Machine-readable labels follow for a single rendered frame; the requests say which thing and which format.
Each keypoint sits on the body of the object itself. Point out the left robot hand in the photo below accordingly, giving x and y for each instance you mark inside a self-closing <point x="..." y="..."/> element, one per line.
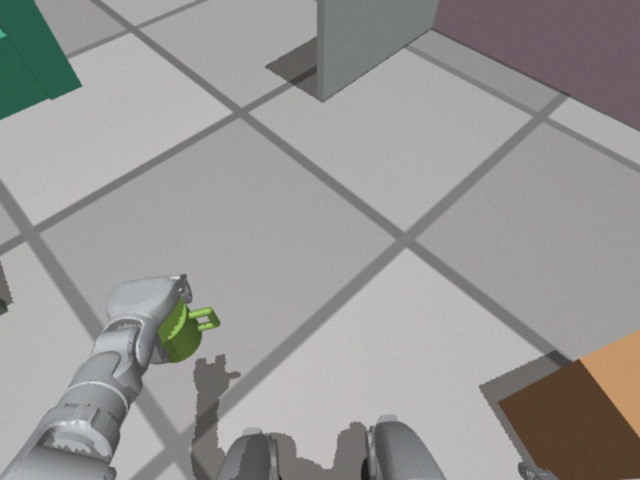
<point x="154" y="298"/>

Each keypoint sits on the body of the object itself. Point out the right robot hand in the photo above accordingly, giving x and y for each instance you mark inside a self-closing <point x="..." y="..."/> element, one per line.
<point x="531" y="472"/>

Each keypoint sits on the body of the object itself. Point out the left robot arm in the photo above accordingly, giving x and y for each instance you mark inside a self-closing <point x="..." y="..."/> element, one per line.
<point x="77" y="439"/>

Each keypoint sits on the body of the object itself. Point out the sofa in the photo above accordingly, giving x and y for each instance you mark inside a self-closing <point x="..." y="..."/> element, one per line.
<point x="33" y="67"/>

